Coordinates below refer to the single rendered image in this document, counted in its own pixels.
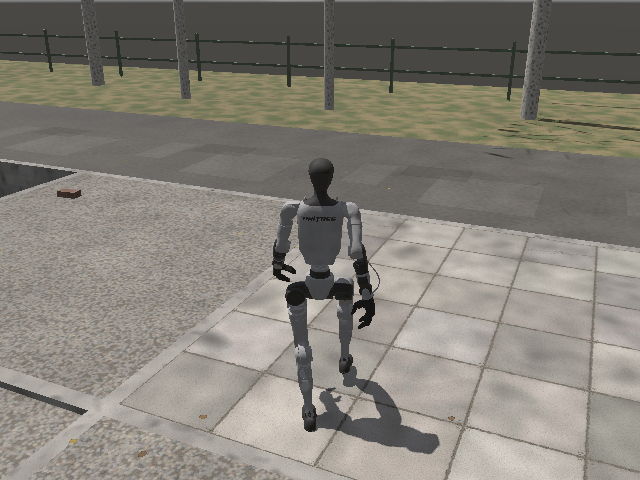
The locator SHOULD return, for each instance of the robot head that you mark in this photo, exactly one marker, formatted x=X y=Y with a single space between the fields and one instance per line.
x=321 y=173

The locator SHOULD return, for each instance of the left robot hand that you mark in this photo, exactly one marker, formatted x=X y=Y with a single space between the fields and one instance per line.
x=277 y=272

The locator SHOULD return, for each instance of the right robot hand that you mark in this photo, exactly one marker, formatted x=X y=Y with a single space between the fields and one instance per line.
x=369 y=306

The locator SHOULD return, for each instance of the robot left foot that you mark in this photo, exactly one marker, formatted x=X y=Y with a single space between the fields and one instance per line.
x=309 y=422

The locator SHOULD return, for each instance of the robot left forearm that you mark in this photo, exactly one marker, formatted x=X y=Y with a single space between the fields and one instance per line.
x=278 y=258

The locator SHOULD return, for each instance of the robot right forearm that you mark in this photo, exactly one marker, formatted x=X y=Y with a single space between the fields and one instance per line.
x=363 y=277

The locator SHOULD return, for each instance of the right robot upper arm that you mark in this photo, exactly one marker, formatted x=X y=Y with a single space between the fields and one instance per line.
x=354 y=226

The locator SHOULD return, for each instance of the left robot upper arm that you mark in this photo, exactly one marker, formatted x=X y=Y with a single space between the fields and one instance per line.
x=288 y=212

